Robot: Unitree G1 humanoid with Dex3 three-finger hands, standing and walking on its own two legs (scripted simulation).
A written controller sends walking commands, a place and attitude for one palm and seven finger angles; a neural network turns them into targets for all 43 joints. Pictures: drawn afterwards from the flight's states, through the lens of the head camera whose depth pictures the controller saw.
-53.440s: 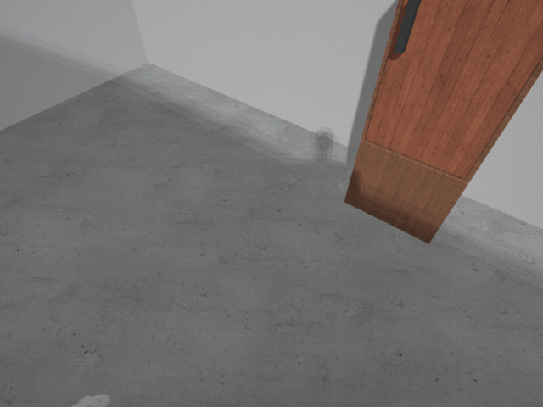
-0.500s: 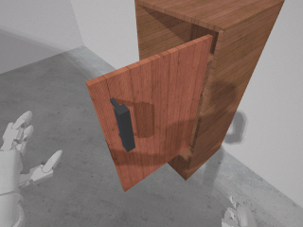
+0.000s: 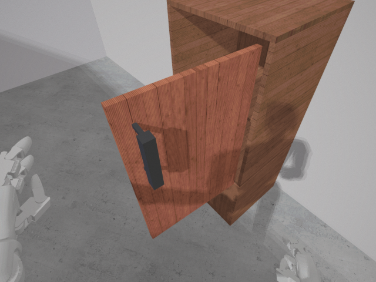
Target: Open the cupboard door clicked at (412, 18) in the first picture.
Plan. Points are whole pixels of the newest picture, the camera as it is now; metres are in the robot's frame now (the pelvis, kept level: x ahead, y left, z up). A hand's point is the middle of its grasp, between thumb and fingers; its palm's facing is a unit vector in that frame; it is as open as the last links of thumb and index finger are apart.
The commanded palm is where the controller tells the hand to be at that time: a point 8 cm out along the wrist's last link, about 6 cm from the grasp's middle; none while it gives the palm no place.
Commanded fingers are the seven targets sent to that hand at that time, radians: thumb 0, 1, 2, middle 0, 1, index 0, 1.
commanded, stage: draw the hand back to the body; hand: left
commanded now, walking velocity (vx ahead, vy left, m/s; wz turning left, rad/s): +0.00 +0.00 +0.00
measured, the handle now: (146, 156) +0.33 +0.14 +0.11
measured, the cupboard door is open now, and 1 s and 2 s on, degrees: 85 85 85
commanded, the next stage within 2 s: step back with the hand held close in 0.02 s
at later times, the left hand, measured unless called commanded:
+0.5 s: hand (27, 218) +0.16 +0.28 +0.14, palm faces +0.32 -0.80 -0.51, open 7.4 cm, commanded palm +0.10 +0.32 +0.17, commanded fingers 0.00 0.90 0.90 -0.20 -0.30 -0.20 -0.30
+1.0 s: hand out of the picture +0.03 +0.31 +0.15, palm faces +0.51 -0.75 -0.42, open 7.4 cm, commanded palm -0.04 +0.35 +0.17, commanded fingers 0.00 0.90 0.90 -0.20 -0.30 -0.20 -0.30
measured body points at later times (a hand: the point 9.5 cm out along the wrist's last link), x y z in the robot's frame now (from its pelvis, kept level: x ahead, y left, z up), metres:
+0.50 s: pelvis -0.05 +0.03 +0.00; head -0.02 +0.02 +0.44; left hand +0.14 +0.32 +0.17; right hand +0.14 -0.22 -0.09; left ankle +0.00 +0.14 -0.74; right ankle -0.06 -0.11 -0.74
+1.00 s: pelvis -0.16 +0.04 -0.02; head -0.15 +0.05 +0.42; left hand -0.01 +0.35 +0.18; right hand +0.02 -0.19 -0.11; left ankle -0.05 +0.14 -0.74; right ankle -0.08 -0.11 -0.73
